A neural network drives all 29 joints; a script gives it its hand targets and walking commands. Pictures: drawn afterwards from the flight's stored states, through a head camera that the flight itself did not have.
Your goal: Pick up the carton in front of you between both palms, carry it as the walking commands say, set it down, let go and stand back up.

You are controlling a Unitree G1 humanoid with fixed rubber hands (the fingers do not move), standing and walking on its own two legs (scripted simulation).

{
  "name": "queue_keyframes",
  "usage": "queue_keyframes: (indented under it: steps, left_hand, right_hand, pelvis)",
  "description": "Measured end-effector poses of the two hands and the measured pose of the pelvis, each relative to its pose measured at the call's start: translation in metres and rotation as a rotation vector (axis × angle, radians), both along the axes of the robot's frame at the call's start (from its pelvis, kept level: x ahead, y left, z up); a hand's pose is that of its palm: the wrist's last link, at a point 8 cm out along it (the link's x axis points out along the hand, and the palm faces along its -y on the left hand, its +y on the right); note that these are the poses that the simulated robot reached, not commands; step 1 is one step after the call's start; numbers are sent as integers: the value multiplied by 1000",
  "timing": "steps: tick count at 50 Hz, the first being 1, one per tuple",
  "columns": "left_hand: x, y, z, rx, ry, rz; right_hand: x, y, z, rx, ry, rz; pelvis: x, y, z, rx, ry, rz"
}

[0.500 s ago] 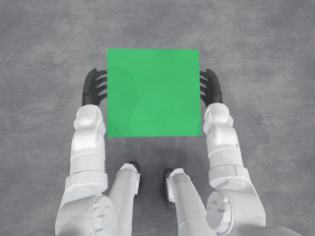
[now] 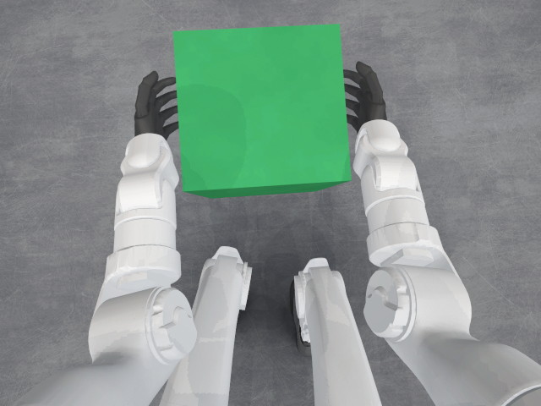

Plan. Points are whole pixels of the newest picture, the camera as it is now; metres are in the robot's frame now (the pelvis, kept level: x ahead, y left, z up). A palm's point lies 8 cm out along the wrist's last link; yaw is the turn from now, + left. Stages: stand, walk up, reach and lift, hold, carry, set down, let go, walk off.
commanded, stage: set down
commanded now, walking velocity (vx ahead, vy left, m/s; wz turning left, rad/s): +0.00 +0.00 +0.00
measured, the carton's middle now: (261, 130) +0.48 +0.05 -0.17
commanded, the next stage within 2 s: none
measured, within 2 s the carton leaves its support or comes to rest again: rests again in 1.20 s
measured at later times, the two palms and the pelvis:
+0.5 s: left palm (169, 148) +0.46 +0.21 -0.24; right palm (329, 128) +0.52 -0.08 -0.24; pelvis -0.03 -0.01 -0.11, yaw +0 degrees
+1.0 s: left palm (178, 153) +0.47 +0.22 -0.32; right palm (320, 132) +0.54 -0.07 -0.33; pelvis -0.02 -0.01 -0.17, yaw +0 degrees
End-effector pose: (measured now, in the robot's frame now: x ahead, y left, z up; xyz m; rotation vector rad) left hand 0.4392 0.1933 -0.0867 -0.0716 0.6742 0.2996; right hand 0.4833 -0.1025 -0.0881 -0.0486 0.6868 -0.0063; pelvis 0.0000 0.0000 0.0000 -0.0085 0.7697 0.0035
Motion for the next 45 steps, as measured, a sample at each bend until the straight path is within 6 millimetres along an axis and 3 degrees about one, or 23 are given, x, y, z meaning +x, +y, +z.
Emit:
queue_keyframes:
  steps: [15,34,38,45]
  left_hand:
    - [10,13,-91,8,29,39]
    - [25,28,-214,17,69,70]
    - [27,28,-226,18,77,75]
    - [32,26,-230,10,73,72]
  right_hand:
    - [25,15,-92,-11,26,58]
    - [53,33,-216,-34,59,128]
    - [55,33,-231,-31,66,133]
    - [60,30,-236,-35,62,136]
  pelvis:
    - [-21,-6,-71,8,22,-10]
    - [-25,-5,-145,16,0,-23]
    - [-22,-3,-154,21,-31,-30]
    - [-17,-4,-163,27,-38,-29]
